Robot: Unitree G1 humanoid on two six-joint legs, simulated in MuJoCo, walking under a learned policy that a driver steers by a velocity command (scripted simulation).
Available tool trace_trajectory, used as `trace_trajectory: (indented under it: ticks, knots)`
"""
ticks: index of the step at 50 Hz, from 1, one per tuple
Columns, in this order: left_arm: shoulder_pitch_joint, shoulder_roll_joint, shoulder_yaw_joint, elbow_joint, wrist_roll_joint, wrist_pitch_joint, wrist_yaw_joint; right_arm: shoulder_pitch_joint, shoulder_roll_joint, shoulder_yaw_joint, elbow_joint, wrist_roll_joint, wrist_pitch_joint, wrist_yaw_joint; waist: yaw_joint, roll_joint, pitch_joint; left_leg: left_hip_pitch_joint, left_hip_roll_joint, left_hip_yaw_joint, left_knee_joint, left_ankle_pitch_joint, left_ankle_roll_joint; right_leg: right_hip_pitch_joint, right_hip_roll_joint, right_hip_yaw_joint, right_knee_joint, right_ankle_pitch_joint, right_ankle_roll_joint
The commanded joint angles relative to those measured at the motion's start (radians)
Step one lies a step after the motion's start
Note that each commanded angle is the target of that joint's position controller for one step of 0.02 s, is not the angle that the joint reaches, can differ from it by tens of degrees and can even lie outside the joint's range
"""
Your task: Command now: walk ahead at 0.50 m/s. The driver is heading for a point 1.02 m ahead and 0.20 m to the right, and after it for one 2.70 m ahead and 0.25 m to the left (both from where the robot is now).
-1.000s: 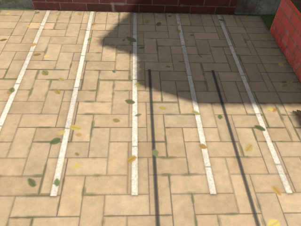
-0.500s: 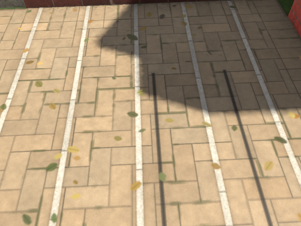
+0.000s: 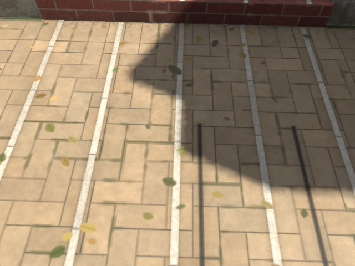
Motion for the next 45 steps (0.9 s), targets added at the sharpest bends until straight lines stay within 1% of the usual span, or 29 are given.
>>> trace_trajectory:
  ticks: [1,2,3,4,5,6,7,8,11,13,16,19,21,23,25,26,27,28,29,30,31,32,33,34,35,36,38,42,45]
  knots:
    - [0.114,0.027,0.003,-0.075,-0.050,-0.006,-0.012,0.517,-0.285,-0.086,0.093,-0.033,-0.006,-0.017,-0.169,0.240,-0.368,0.802,0.455,-0.706,-0.155,-0.157,0.249,-0.608,0.018,-0.021,0.870,-0.008,-0.024]
    - [0.046,0.129,0.031,-0.069,-0.021,0.000,-0.008,0.440,-0.234,-0.078,0.087,0.006,0.007,-0.006,-0.155,0.083,-0.306,0.718,0.409,-0.743,-0.222,-0.227,0.224,-0.696,-0.020,0.111,0.941,-0.008,-0.044]
    - [-0.048,0.126,0.035,-0.105,-0.015,-0.004,-0.012,0.331,-0.182,-0.061,0.071,0.016,0.005,-0.003,-0.117,0.062,-0.157,0.569,0.376,-0.578,-0.251,-0.208,0.188,-0.726,-0.067,0.114,0.906,0.089,-0.046]
    - [-0.090,0.105,0.033,-0.112,-0.015,-0.005,-0.014,0.280,-0.127,-0.047,0.065,0.011,-0.004,0.001,-0.093,0.015,-0.087,0.447,0.337,-0.466,-0.290,-0.107,0.154,-0.695,-0.096,0.115,0.858,0.147,-0.043]
    - [-0.102,0.090,0.035,-0.112,-0.007,0.006,-0.017,0.271,-0.096,-0.038,0.071,0.008,-0.013,-0.004,-0.069,0.017,-0.053,0.371,0.297,-0.380,-0.311,-0.055,0.116,-0.658,-0.116,0.115,0.814,0.169,-0.039]
    - [-0.080,0.070,0.033,-0.106,0.006,0.022,-0.024,0.278,-0.065,-0.027,0.085,0.009,-0.020,-0.010,-0.043,0.032,-0.042,0.314,0.262,-0.305,-0.333,-0.016,0.083,-0.614,-0.128,0.116,0.777,0.184,-0.029]
    - [-0.073,0.056,0.034,-0.107,0.009,0.035,-0.030,0.307,-0.065,-0.024,0.099,0.010,-0.028,-0.016,-0.034,0.047,-0.041,0.295,0.253,-0.263,-0.344,0.027,0.072,-0.594,-0.125,0.111,0.756,0.193,-0.021]
    - [-0.082,0.053,0.036,-0.113,0.011,0.045,-0.035,0.334,-0.078,-0.025,0.110,0.013,-0.037,-0.018,-0.027,0.049,-0.035,0.289,0.246,-0.230,-0.351,0.078,0.066,-0.604,-0.124,0.107,0.745,0.204,-0.016]
    - [-0.181,0.058,0.038,-0.152,0.009,0.064,-0.044,0.388,-0.111,-0.029,0.122,0.013,-0.047,-0.022,-0.029,0.058,-0.001,0.298,0.233,-0.135,-0.380,0.132,0.042,-0.703,-0.139,0.093,0.692,0.299,-0.005]
    - [-0.269,0.065,0.037,-0.186,0.004,0.066,-0.049,0.418,-0.108,-0.025,0.125,0.012,-0.048,-0.024,-0.045,0.061,0.019,0.316,0.220,-0.085,-0.389,0.176,0.023,-0.758,-0.140,0.081,0.619,0.375,0.002]
    - [-0.380,0.054,0.027,-0.229,-0.002,0.060,-0.055,0.446,-0.106,-0.018,0.127,0.013,-0.048,-0.029,-0.064,0.065,0.033,0.343,0.202,-0.009,-0.382,0.265,0.001,-0.752,-0.128,0.035,0.446,0.467,0.005]
    - [-0.481,0.046,0.016,-0.270,0.000,0.058,-0.060,0.501,-0.120,-0.018,0.141,0.015,-0.046,-0.041,-0.093,0.069,0.044,0.420,0.225,0.035,-0.368,0.344,-0.002,-0.735,-0.112,-0.028,0.302,0.490,-0.009]
    - [-0.520,0.053,0.015,-0.293,0.004,0.056,-0.061,0.530,-0.131,-0.020,0.153,0.011,-0.040,-0.048,-0.101,0.067,0.048,0.496,0.247,0.059,-0.331,0.421,-0.001,-0.730,-0.096,-0.058,0.243,0.445,-0.029]
    - [-0.503,0.066,0.022,-0.298,0.007,0.056,-0.059,0.522,-0.149,-0.024,0.153,0.009,-0.032,-0.057,-0.079,0.079,0.025,0.552,0.263,0.092,-0.247,0.640,-0.006,-0.671,-0.059,-0.088,0.207,0.365,-0.062]
    - [-0.416,0.090,0.036,-0.278,0.010,0.056,-0.052,0.501,-0.177,-0.033,0.147,0.005,-0.021,-0.065,-0.034,0.110,-0.033,0.585,0.276,0.121,-0.085,0.888,-0.007,-0.559,0.002,-0.120,0.199,0.259,-0.107]
    - [-0.332,0.109,0.047,-0.254,0.012,0.054,-0.049,0.489,-0.191,-0.038,0.139,0.003,-0.012,-0.064,0.001,0.115,-0.082,0.578,0.278,0.128,0.057,0.917,-0.002,-0.467,0.033,-0.123,0.171,0.223,-0.132]
    - [-0.209,0.136,0.064,-0.216,0.019,0.047,-0.046,0.474,-0.203,-0.042,0.126,0.006,-0.004,-0.058,0.056,0.098,-0.146,0.505,0.268,0.141,0.259,0.814,-0.013,-0.299,0.053,-0.102,0.088,0.242,-0.162]
    - [-0.080,0.216,0.093,-0.191,0.034,0.045,-0.035,0.452,-0.193,-0.040,0.091,0.012,-0.004,-0.050,0.118,0.018,-0.230,0.290,0.238,0.145,0.562,0.493,-0.038,-0.067,-0.092,0.110,0.033,0.167,-0.222]
    - [-0.120,0.313,0.119,-0.221,0.018,0.057,-0.029,0.465,-0.103,-0.030,0.014,0.029,-0.015,-0.026,0.040,-0.254,-0.305,-0.171,-0.012,0.095,0.968,-0.434,-0.101,0.224,-0.392,0.692,-0.069,0.217,-0.390]
    - [-0.107,0.306,0.115,-0.221,-0.002,0.071,-0.028,0.352,-0.178,-0.041,-0.019,0.016,-0.028,-0.019,0.066,-0.059,-0.288,-0.302,0.008,-0.117,1.009,-0.394,-0.088,0.198,-0.391,0.739,-0.142,0.251,-0.397]
    - [-0.167,0.267,0.104,-0.219,-0.006,0.071,-0.020,0.290,-0.163,-0.035,-0.047,0.025,-0.042,-0.014,0.033,-0.020,-0.169,-0.342,0.065,-0.138,0.947,-0.302,-0.083,0.090,-0.376,0.603,-0.161,0.288,-0.359]
    - [-0.208,0.212,0.091,-0.220,-0.009,0.066,-0.020,0.305,-0.162,-0.035,-0.039,0.026,-0.047,-0.016,-0.017,0.058,-0.084,-0.283,0.101,-0.133,0.835,-0.250,-0.086,-0.054,-0.335,0.511,-0.188,0.402,-0.307]
    - [-0.241,0.185,0.082,-0.224,-0.013,0.057,-0.016,0.300,-0.156,-0.037,-0.043,0.011,-0.033,-0.018,-0.055,0.072,-0.054,-0.223,0.124,-0.140,0.758,-0.244,-0.098,-0.143,-0.279,0.435,-0.196,0.487,-0.268]
    - [-0.260,0.171,0.074,-0.230,-0.017,0.047,-0.013,0.328,-0.142,-0.033,-0.038,-0.009,-0.010,-0.017,-0.082,0.056,-0.056,-0.161,0.131,-0.139,0.713,-0.240,-0.112,-0.201,-0.237,0.377,-0.204,0.544,-0.250]
    - [-0.253,0.167,0.070,-0.229,-0.020,0.035,-0.013,0.346,-0.133,-0.032,-0.034,-0.018,0.011,-0.012,-0.094,0.042,-0.066,-0.133,0.133,-0.132,0.677,-0.238,-0.122,-0.220,-0.218,0.340,-0.209,0.592,-0.241]
    - [-0.232,0.176,0.070,-0.222,-0.023,0.024,-0.014,0.347,-0.125,-0.031,-0.037,-0.022,0.026,-0.007,-0.099,0.030,-0.068,-0.128,0.131,-0.117,0.647,-0.227,-0.131,-0.231,-0.202,0.313,-0.214,0.646,-0.236]
    - [-0.182,0.197,0.071,-0.207,-0.023,0.014,-0.016,0.292,-0.122,-0.029,-0.059,-0.020,0.040,0.000,-0.087,0.004,-0.054,-0.155,0.137,-0.094,0.567,-0.154,-0.144,-0.239,-0.179,0.272,-0.235,0.696,-0.211]
    - [-0.077,0.190,0.062,-0.183,-0.024,0.014,-0.018,0.137,-0.134,-0.028,-0.109,-0.009,0.047,0.007,-0.026,-0.038,-0.031,-0.238,0.133,-0.072,0.393,0.011,-0.143,-0.151,-0.158,0.242,-0.246,0.768,-0.120]
    - [-0.029,0.191,0.055,-0.173,-0.020,0.013,-0.013,0.051,-0.133,-0.022,-0.138,-0.003,0.046,0.011,0.005,-0.053,-0.027,-0.268,0.115,-0.063,0.295,0.073,-0.130,-0.067,-0.163,0.236,-0.238,0.795,-0.094]
Velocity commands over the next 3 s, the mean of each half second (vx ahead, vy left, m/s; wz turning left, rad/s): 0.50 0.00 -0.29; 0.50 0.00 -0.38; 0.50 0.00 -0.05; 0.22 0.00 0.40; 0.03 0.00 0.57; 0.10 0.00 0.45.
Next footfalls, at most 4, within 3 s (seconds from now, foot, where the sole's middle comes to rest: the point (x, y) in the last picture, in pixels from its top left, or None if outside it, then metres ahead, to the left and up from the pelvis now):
0.56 right None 0.42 -0.10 -0.76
1.12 left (213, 184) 0.77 -0.08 -0.76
1.64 right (277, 152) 0.95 -0.37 -0.76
2.14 left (226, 152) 0.94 -0.14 -0.76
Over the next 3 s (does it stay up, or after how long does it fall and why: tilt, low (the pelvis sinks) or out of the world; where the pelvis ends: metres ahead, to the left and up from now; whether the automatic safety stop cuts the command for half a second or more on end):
stays up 0.88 -0.23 0.02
